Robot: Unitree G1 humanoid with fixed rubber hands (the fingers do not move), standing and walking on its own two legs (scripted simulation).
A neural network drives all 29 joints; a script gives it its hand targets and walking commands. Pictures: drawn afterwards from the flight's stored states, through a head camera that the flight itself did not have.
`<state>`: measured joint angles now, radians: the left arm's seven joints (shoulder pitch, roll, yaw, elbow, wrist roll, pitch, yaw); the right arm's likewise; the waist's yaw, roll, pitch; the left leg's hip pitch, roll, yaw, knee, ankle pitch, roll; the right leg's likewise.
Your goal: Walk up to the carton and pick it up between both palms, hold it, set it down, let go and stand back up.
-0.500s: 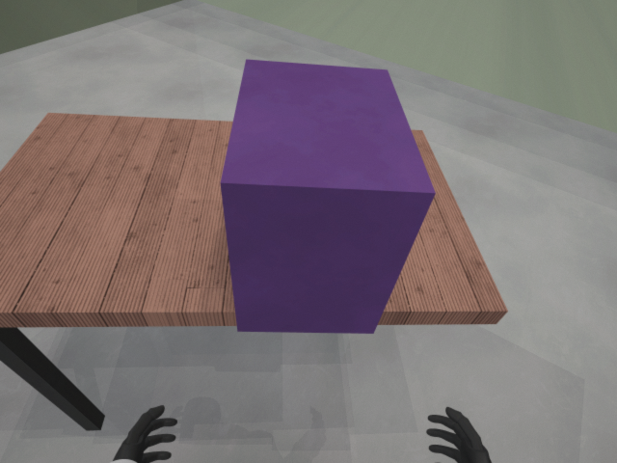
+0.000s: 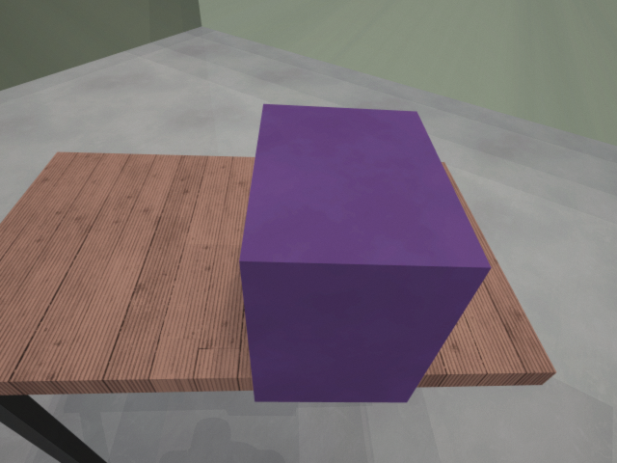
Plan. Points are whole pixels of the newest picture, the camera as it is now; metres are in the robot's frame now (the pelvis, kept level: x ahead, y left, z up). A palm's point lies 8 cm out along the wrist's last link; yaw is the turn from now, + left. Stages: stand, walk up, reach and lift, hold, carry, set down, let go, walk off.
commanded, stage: stand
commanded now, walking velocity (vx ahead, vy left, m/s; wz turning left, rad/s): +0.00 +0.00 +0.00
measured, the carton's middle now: (336, 255) +0.39 -0.04 +0.09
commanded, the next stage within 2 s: none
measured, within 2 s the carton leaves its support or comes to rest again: neither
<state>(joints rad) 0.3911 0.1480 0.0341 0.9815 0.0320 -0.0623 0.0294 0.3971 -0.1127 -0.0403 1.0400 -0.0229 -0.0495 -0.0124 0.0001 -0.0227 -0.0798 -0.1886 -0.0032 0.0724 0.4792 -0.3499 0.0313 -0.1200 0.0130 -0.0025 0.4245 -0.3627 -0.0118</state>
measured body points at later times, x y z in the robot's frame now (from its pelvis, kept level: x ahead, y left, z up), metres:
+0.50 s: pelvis +0.01 +0.01 +0.00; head +0.02 +0.00 +0.45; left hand -0.01 +0.21 -0.17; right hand -0.04 -0.19 -0.17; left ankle -0.07 +0.09 -0.74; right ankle -0.09 -0.11 -0.74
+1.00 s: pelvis -0.02 +0.00 +0.00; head -0.02 +0.00 +0.45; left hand -0.07 +0.19 -0.16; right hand -0.07 -0.20 -0.16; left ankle -0.07 +0.09 -0.74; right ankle -0.09 -0.11 -0.74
